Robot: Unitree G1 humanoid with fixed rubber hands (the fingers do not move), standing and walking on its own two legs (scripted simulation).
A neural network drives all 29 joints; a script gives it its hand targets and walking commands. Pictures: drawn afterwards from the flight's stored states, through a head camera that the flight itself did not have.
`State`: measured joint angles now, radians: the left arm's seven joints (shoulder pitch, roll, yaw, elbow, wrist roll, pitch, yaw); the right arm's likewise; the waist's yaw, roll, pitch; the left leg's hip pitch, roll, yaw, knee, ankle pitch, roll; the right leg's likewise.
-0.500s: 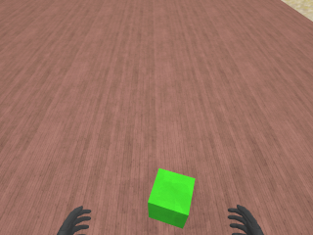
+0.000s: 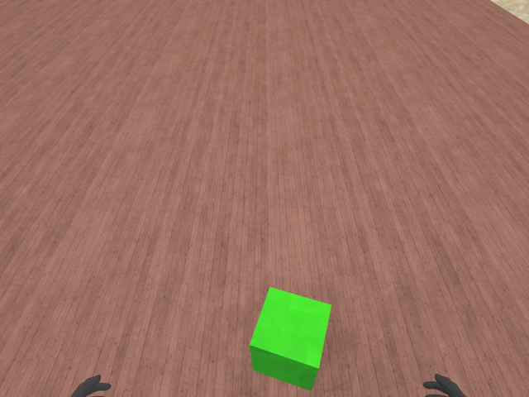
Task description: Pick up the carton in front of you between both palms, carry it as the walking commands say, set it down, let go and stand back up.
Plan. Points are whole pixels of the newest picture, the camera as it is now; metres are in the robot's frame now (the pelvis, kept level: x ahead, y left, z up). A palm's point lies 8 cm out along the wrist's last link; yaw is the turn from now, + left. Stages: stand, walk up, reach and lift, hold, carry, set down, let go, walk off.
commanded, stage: stand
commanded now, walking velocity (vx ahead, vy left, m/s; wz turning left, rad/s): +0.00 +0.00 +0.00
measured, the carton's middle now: (290, 339) +0.47 -0.06 -0.64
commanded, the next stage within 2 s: none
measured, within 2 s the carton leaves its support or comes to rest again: neither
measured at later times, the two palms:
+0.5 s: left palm out of the picture +0.12 +0.29 -0.08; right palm out of the picture +0.14 -0.30 -0.09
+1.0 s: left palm out of the picture +0.09 +0.30 -0.08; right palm out of the picture +0.10 -0.30 -0.10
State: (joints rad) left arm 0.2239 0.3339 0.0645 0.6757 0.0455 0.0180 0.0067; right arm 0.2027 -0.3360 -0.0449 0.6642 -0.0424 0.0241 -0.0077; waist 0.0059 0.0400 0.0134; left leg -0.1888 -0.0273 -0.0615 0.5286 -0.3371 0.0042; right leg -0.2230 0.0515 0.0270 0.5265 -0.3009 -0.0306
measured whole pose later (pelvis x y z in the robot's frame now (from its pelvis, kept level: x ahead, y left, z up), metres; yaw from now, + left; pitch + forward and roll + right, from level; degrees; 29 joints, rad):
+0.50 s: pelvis +0.01 -0.01 +0.01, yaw +1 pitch -1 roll +0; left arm 0.16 0.34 0.05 0.84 0.02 0.00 0.02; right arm 0.16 -0.36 -0.01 0.83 -0.03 -0.01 -0.03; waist 0.01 0.03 0.02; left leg -0.11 -0.02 -0.08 0.44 -0.31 -0.01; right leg -0.14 0.06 0.01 0.45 -0.28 -0.05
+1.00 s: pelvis -0.01 -0.01 +0.01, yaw +0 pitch -2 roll +0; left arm 0.13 0.36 0.04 0.97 0.02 0.00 0.01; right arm 0.15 -0.38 0.00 0.95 -0.03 -0.02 -0.02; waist 0.01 0.03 0.02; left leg -0.08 -0.02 -0.07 0.36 -0.24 0.00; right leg -0.12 0.05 0.02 0.36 -0.21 -0.04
